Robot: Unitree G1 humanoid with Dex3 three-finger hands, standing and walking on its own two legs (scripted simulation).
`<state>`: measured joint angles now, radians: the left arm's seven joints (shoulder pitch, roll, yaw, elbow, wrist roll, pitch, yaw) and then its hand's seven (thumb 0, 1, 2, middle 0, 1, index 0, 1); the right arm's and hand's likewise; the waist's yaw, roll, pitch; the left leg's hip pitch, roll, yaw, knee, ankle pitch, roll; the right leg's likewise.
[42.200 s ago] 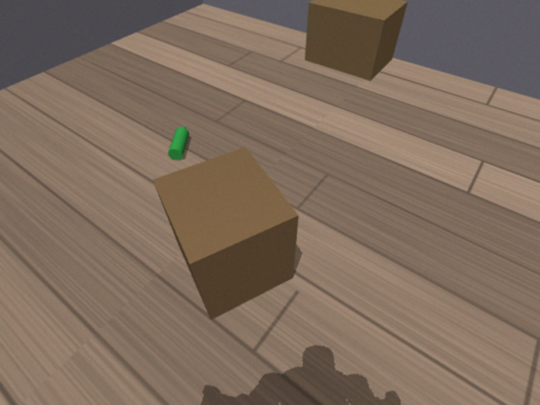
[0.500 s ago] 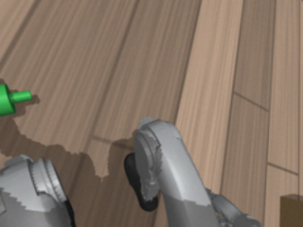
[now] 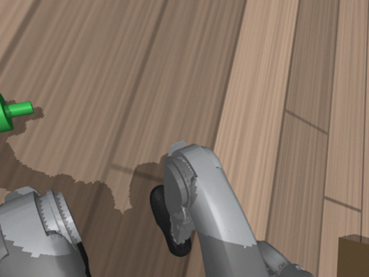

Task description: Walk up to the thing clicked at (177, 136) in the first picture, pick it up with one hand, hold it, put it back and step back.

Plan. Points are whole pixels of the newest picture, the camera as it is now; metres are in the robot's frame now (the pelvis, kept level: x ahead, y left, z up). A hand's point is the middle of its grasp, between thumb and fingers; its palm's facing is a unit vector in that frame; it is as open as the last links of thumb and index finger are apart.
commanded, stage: close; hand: left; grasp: from above
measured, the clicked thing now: out of the picture +0.46 +0.31 -0.26
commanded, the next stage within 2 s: settle in 0.78 s
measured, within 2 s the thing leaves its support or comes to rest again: leaves its support in 1.10 s
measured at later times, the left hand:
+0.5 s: hand out of the picture +0.44 +0.32 -0.24, palm faces -0.46 -0.14 -0.88, open 10.7 cm
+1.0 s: hand out of the picture +0.43 +0.32 -0.24, palm faces -0.47 -0.10 -0.88, open 10.6 cm
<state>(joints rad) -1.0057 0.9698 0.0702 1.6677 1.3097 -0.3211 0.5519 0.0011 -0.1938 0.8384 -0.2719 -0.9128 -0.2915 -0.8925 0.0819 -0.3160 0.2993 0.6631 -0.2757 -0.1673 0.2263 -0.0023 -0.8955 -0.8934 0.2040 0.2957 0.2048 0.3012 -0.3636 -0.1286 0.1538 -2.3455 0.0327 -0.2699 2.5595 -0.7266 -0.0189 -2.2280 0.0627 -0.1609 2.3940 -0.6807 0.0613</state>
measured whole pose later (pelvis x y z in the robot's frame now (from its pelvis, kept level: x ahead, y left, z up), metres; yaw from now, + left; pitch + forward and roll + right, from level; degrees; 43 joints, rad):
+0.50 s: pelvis +0.00 +0.00 +0.00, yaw +0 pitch +29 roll -13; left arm -1.03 0.99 0.11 1.68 1.29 -0.24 0.55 0.00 -0.01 0.66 -0.42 -0.76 -0.47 -0.74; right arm 0.10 -0.35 0.27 0.66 -0.26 -0.19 0.22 0.00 -0.90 -0.89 0.20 0.30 0.20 0.30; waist -0.38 -0.12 0.15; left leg -2.36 0.03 -0.26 2.56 -0.72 -0.02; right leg -2.25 0.06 -0.16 2.39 -0.68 0.06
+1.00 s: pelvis +0.00 +0.00 +0.00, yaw +0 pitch +27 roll -13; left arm -1.03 1.00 0.05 1.71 1.35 -0.31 0.59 0.01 -0.05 0.58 -0.55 -0.67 -0.59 -0.64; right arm 0.08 -0.32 0.30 0.65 -0.28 -0.18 0.20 0.00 -0.90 -0.89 0.20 0.30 0.20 0.30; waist -0.37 -0.14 0.14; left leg -2.36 0.03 -0.26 2.56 -0.71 -0.01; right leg -2.24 0.07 -0.15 2.40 -0.67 0.06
